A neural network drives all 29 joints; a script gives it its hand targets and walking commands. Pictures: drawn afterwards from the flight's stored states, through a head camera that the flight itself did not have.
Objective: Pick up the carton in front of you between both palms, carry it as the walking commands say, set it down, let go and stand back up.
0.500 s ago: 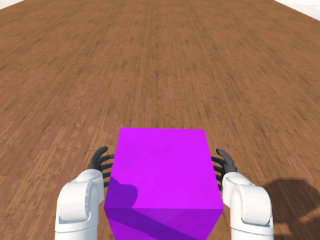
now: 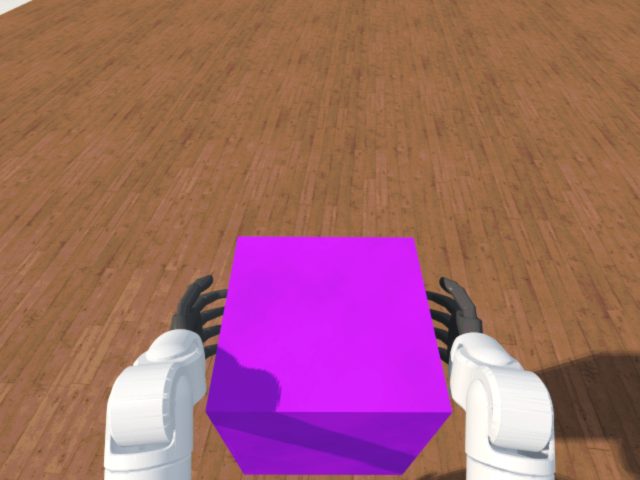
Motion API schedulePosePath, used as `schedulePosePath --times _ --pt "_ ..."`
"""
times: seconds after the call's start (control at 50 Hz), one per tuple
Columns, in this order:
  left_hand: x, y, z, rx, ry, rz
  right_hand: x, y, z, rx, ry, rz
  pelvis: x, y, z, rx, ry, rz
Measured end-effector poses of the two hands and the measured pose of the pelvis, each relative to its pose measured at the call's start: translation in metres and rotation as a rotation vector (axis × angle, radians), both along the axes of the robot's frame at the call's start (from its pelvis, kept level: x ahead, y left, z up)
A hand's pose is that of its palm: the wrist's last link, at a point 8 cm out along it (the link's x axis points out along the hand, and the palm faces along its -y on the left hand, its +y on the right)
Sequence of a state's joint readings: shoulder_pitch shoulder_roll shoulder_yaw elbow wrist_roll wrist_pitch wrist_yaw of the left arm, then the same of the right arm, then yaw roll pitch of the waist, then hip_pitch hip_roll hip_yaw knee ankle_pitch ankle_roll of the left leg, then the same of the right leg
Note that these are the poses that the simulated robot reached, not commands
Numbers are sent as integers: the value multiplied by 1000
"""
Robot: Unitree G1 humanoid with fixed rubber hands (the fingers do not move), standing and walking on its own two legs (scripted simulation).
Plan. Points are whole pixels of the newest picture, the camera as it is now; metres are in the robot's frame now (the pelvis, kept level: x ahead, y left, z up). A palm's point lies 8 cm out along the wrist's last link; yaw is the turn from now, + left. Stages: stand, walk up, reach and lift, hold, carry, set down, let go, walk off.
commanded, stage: carry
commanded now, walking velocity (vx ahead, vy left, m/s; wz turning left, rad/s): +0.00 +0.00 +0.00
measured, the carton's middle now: (324, 362) +0.29 +0.00 +0.01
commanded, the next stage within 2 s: none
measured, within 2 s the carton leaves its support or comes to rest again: neither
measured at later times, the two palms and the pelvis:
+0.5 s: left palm (228, 250) +0.41 +0.14 +0.08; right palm (450, 264) +0.39 -0.16 +0.08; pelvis +0.14 +0.00 -0.01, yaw -3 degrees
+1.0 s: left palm (239, 286) +0.38 +0.12 +0.04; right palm (457, 301) +0.36 -0.18 +0.04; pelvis +0.11 -0.01 -0.02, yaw -4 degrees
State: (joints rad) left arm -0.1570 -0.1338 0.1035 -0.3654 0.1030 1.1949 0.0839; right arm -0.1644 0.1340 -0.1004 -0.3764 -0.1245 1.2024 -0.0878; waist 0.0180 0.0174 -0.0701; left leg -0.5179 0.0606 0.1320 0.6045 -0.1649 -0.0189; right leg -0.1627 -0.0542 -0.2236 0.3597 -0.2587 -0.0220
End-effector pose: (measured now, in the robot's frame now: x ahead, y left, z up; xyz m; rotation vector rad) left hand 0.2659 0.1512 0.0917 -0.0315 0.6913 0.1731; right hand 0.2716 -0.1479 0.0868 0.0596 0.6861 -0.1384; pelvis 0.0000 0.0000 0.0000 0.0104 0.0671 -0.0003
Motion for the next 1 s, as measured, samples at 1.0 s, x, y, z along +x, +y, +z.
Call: schedulePosePath --times 1.0 --pt "118 -28 -55 26 39 -110 93 -28 -50 -55 42 -50 110 -8 -19 5 -28 -63"
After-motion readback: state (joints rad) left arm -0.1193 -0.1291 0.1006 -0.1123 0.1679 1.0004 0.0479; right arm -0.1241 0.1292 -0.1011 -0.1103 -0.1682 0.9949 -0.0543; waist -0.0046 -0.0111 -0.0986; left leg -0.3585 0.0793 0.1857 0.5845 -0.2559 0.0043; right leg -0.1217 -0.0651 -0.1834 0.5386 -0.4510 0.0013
